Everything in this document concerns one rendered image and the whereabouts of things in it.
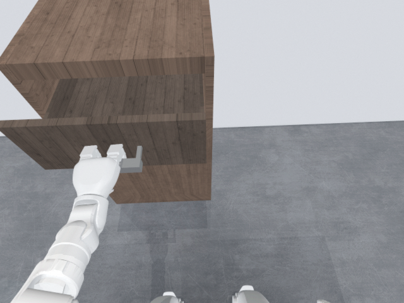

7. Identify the robot left upper arm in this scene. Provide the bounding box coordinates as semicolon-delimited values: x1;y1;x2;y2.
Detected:
16;288;79;303

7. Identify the left robot shin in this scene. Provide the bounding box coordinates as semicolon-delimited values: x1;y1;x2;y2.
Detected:
163;292;176;297

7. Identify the right robot shin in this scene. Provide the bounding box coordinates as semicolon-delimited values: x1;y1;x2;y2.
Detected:
240;285;254;291

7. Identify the robot left hand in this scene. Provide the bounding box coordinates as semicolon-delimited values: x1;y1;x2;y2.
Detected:
73;144;127;199

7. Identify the cabinet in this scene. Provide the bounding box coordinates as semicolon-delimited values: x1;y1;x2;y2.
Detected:
0;0;215;204

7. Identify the drawer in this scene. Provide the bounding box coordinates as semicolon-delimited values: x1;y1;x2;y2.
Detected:
0;74;206;170

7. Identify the robot shin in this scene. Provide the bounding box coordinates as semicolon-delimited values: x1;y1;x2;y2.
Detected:
240;285;254;291
163;292;176;297

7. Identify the robot left forearm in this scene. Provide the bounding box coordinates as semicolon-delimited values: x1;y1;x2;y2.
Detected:
10;194;109;303

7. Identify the handle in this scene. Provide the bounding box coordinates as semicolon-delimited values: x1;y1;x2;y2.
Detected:
119;146;143;173

